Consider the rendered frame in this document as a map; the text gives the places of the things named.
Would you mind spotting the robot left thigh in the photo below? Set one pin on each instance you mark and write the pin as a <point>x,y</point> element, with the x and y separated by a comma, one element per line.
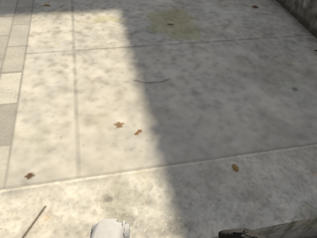
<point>110,228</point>

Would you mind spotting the robot right hand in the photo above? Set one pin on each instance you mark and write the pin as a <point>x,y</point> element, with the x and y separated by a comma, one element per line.
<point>239,233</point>

